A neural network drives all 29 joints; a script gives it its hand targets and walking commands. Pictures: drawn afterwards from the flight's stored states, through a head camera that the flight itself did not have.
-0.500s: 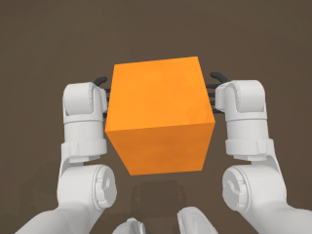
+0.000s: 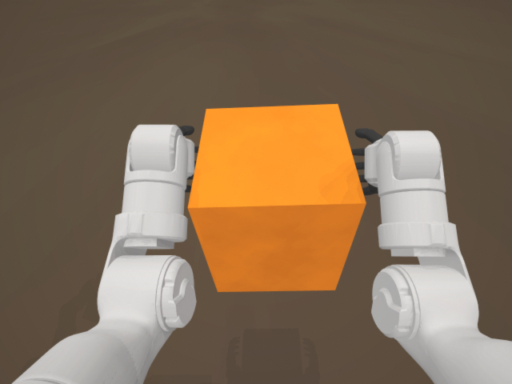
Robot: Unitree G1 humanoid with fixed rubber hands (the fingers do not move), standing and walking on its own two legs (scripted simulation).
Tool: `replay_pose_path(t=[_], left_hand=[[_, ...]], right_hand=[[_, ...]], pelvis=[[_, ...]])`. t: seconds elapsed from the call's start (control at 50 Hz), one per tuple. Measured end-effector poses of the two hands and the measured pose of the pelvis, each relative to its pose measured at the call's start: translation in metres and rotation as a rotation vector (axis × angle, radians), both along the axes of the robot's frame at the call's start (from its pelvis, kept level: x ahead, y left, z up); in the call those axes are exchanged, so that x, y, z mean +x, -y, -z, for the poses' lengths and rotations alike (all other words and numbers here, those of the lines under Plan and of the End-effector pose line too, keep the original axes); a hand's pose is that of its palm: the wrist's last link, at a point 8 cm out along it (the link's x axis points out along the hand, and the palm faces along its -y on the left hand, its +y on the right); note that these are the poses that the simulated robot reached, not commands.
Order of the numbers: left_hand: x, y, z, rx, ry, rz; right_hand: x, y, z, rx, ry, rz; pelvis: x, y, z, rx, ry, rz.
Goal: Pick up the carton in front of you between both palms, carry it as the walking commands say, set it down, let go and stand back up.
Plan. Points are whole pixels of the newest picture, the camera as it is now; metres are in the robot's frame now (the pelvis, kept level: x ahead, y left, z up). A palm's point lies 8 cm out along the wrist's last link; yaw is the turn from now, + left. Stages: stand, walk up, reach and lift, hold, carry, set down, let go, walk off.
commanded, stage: carry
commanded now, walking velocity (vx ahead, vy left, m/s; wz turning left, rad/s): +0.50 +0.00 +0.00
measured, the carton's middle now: (273, 204) +0.39 +0.00 +0.08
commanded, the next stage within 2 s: none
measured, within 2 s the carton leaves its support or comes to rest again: neither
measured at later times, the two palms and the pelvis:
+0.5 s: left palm (192, 117) +0.62 +0.17 +0.11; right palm (328, 115) +0.61 -0.12 +0.11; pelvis +0.31 +0.03 +0.01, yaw -3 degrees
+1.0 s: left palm (219, 64) +0.88 +0.14 +0.11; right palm (324, 65) +0.88 -0.15 +0.10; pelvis +0.59 +0.00 +0.00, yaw -1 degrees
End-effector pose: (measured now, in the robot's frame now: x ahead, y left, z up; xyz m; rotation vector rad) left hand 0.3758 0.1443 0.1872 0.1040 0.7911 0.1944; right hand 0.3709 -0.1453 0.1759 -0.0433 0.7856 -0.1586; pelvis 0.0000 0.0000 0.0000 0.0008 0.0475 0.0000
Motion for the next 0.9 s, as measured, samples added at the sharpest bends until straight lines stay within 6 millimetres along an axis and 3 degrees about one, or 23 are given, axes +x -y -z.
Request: replay_pose_path(t=[0.1,0.26,0.38,0.5,0.56,0.64,0.74,0.9], left_hand=[[0.037,0.006,0.036,-0.012,-0.103,-0.030],[0.111,0.012,0.058,-0.033,-0.095,-0.043],[0.175,0.001,0.062,-0.062,-0.005,-0.041],[0.243,-0.027,0.078,-0.123,0.100,-0.048],[0.265,-0.034,0.088,-0.124,0.051,-0.048],[0.300,-0.035,0.082,-0.112,0.018,-0.026],[0.356,-0.033,0.069,-0.111,0.041,-0.012],[0.450,-0.014,0.063,-0.100,0.101,-0.031]], right_hand=[[0.042,0.006,0.035,0.009,-0.104,-0.010],[0.112,0.012,0.057,0.040,-0.095,0.032],[0.171,0.002,0.060,0.060,-0.002,0.072],[0.237,-0.027,0.065,0.055,0.102,0.105],[0.261,-0.034,0.069,0.010,0.051,0.082],[0.292,-0.035,0.064,0.003,0.015,0.091],[0.345,-0.033,0.051,-0.001,0.038,0.097],[0.445,-0.014,0.049,0.017,0.097,0.077]], pelvis=[[0.043,0.009,-0.018,0.017,-0.009,-0.005],[0.129,0.007,-0.036,0.035,-0.038,0.012],[0.213,-0.009,-0.031,0.026,-0.040,0.019],[0.312,-0.032,-0.008,0.018,-0.027,0.045],[0.345,-0.040,-0.014,0.009,-0.023,0.059],[0.388,-0.045,-0.026,-0.011,-0.021,0.062],[0.445,-0.044,-0.034,-0.023,-0.018,0.053],[0.543,-0.021,-0.022,-0.012,0.008,0.045]])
